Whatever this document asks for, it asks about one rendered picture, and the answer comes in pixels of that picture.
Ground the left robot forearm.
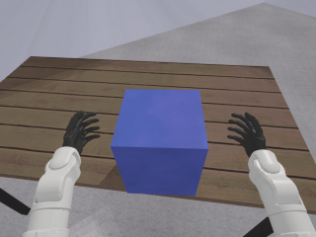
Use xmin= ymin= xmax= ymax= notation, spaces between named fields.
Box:
xmin=22 ymin=146 xmax=81 ymax=237

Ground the table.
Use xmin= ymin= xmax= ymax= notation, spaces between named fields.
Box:
xmin=0 ymin=56 xmax=316 ymax=237

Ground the right robot hand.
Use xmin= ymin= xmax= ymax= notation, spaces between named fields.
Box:
xmin=227 ymin=112 xmax=268 ymax=158

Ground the carton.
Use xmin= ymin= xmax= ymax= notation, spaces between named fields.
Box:
xmin=111 ymin=89 xmax=208 ymax=197

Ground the left robot hand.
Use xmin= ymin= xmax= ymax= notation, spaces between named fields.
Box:
xmin=62 ymin=110 xmax=101 ymax=155

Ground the right robot forearm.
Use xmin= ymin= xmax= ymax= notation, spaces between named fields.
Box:
xmin=248 ymin=149 xmax=316 ymax=237

